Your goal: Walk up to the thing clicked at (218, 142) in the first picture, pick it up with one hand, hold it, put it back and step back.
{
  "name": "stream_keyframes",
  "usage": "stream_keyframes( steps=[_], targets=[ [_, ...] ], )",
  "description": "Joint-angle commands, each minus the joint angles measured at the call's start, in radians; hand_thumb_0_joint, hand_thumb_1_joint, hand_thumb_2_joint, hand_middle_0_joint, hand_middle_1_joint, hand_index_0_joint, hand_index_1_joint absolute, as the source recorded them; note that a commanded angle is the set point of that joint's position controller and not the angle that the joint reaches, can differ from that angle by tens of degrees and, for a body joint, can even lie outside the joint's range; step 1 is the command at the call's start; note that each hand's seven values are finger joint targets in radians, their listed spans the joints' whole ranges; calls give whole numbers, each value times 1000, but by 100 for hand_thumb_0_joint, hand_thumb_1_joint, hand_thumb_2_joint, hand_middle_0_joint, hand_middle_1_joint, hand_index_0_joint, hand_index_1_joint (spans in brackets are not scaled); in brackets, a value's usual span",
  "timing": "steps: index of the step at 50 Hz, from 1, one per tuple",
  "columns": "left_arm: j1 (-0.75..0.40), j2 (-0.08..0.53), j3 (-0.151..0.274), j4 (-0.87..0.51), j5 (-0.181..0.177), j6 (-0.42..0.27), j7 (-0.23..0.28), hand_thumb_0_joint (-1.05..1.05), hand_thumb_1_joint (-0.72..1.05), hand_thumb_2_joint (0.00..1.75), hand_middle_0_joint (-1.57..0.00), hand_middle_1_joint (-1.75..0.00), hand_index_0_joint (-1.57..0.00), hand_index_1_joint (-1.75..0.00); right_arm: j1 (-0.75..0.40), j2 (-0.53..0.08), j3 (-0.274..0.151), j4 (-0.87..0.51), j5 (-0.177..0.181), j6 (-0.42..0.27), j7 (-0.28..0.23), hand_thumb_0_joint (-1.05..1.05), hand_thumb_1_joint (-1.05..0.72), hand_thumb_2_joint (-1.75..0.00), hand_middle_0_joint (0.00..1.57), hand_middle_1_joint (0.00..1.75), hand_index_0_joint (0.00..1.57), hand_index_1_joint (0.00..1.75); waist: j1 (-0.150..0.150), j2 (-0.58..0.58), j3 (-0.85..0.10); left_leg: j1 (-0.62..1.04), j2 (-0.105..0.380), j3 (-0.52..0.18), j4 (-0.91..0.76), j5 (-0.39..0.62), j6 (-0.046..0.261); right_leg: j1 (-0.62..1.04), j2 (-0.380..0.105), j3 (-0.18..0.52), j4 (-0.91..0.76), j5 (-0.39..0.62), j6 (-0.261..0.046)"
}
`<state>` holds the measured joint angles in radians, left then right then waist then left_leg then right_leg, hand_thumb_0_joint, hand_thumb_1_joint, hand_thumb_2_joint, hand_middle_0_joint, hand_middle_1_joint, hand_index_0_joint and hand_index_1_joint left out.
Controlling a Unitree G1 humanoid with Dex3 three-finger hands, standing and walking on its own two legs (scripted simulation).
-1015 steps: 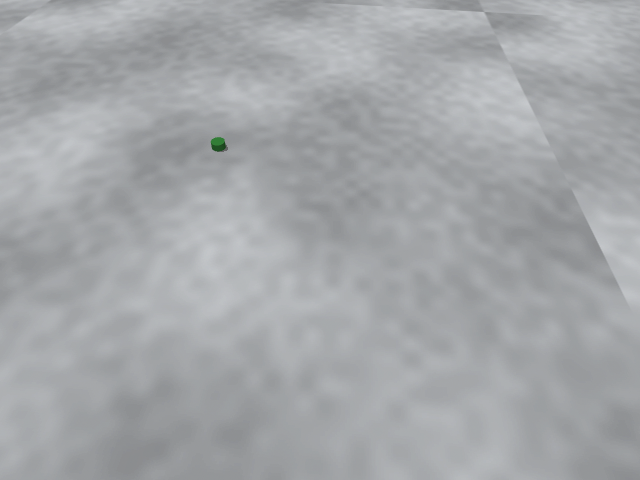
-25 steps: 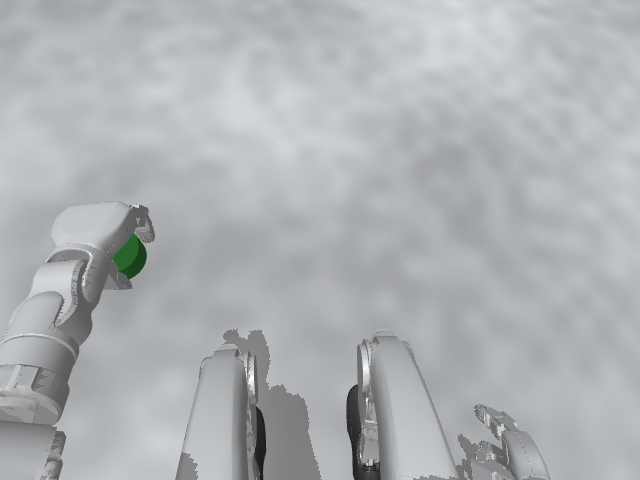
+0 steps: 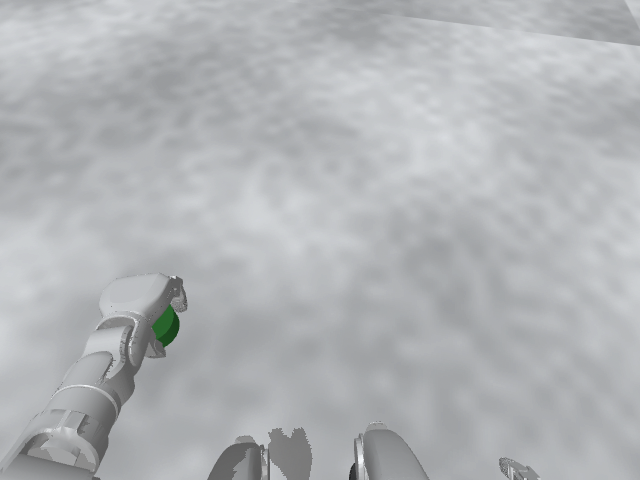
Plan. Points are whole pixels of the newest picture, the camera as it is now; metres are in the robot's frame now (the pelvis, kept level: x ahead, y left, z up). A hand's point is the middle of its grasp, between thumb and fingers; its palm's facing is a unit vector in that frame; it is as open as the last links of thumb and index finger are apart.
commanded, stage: lift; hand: left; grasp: from above
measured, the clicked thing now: (152, 323) +0.36 +0.23 -0.10
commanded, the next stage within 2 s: hold in 0.24 s
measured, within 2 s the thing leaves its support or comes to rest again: neither
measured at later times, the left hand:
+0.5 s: hand (135, 292) +0.37 +0.22 -0.01, palm faces -0.45 -0.07 -0.89, open 8.5 cm
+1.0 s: hand (126, 284) +0.36 +0.22 +0.03, palm faces -0.44 -0.05 -0.90, open 8.5 cm
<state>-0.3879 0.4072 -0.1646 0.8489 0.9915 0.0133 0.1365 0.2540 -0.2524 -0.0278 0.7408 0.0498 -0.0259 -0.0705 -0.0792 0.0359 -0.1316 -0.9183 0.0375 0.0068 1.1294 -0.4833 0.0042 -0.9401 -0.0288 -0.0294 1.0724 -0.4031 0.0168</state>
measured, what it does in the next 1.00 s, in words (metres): rises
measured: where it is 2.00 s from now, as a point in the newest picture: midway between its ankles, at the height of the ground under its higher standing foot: outside the picture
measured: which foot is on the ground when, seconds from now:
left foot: down 0.00-1.00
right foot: down 0.00-1.00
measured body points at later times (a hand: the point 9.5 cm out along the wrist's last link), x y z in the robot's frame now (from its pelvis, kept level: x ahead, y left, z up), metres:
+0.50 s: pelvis +0.04 +0.00 +0.06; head +0.09 +0.00 +0.50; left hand +0.38 +0.22 +0.04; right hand +0.14 -0.27 -0.07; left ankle +0.04 +0.12 -0.65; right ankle +0.06 -0.13 -0.65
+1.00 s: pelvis +0.05 +0.00 +0.07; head +0.07 -0.01 +0.52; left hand +0.38 +0.22 +0.08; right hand +0.16 -0.26 -0.05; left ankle +0.04 +0.12 -0.65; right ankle +0.06 -0.13 -0.65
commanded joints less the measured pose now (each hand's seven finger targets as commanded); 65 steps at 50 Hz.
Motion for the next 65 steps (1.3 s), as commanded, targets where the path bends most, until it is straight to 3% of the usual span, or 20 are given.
stream_keyframes(
  steps=[1,11,17,20,21,26,31,32,42,48,49,54,57,65],
  targets=[
    [-274,194,61,-148,-3,10,43,0,61,57,-84,-83,-94,-73,12,-131,-52,-90,-4,-35,-5,0,-90,-90,20,30,20,30,12,14,-278,240,-49,-27,-260,133,5,294,49,33,-241,79,-30],
    [-265,180,53,-168,-11,8,31,0,62,57,-82,-90,-94,-77,31,-138,-63,-82,-4,-20,2,0,-90,-90,20,30,20,30,19,-5,-285,414,-49,-12,-366,320,3,448,49,30,-346,255,-28],
    [-256,173,50,-203,-7,1,23,0,66,64,-85,-93,-98,-81,20,-137,-68,-85,-5,-8,8,0,-90,-90,20,30,20,30,29,6,-274,496,-49,-3,-417,402,-1,504,53,23,-392,320,-29],
    [-239,169,42,-186,3,2,9,0,64,56,-82,-89,-94,-76,21,-138,-69,-84,-4,-1,10,0,-90,-90,20,30,20,30,24,-6,-244,504,-48,-3,-437,430,-2,514,56,18,-408,340,-30],
    [-258,182,44,-211,10,-1,5,0,65,56,-81,-88,-94,-75,15,-140,-70,-89,-2,3,10,0,-90,-90,20,30,20,30,38,-3,-252,514,-50,0,-449,428,-1,529,56,20,-416,342,-30],
    [-250,178,45,-247,6,-7,-24,0,63,60,-82,-89,-94,-77,8,-142,-74,-106,0,15,17,0,-90,-90,20,30,20,30,39,7,-259,560,-50,4,-473,490,-3,573,58,19,-435,392,-31],
    [-208,176,45,-243,7,-7,-41,0,64,59,-83,-88,-94,-76,-5,-146,-74,-127,4,26,19,0,-90,-90,20,30,20,30,41,-9,-208,572,-47,9,-509,468,-4,575,63,10,-457,362,-35],
    [-219,181,43,-270,10,-9,-44,0,63,61,-83,-87,-94,-76,-13,-146,-75,-132,4,29,19,0,-90,-90,20,30,20,30,55,5,-213,582,-48,8,-516,463,-4,576,62,11,-464,356,-35],
    [-197,187,50,-335,8,-1,-74,0,62,64,-84,-88,-94,-78,-23,-147,-74,-156,10,44,21,0,-90,-90,20,30,20,30,56,-16,-219,628,-48,16,-544,515,2,629,60,16,-484,414,-33],
    [-163,186,52,-349,9,-2,-95,0,61,63,-84,-87,-94,-76,-55,-142,-68,-174,13,52,19,0,-91,-90,20,30,20,30,73,-22,-182,631,-55,25,-575,463,7,653,53,21,-519,379,-29],
    [-180,183,47,-369,5,-4,-101,0,61,63,-84,-87,-94,-76,-52,-141,-65,-178,13,52,19,0,-91,-90,20,30,20,30,63,-27,-181,630,-53,23,-577,457,9,647,54,23,-522,374,-28],
    [-165,187,50,-381,0,-6,-118,0,60,66,-85,-88,-94,-78,-66,-140,-60,-185,15,58,15,0,-91,-90,20,30,20,30,70,-36,-167,654,-48,22,-602,459,11,661,55,19,-540,366,-28],
    [-155,183,50,-387,1,-11,-122,0,58,66,-83,-88,-93,-78,-86,-136,-56,-197,17,57,13,0,-91,-90,20,30,20,30,75,-23,-132,651,-50,27,-625,400,10,647,53,23,-561,309,-31],
    [-161,195,62,-432,-3,-10,-124,0,58,63,-81,-89,-91,-78,-106,-136,-52,-202,19,57,9,0,-91,-90,20,30,20,30,83,-16,-146,683,-52,31,-650,391,11,677,50,28,-586,299,-29]
  ],
)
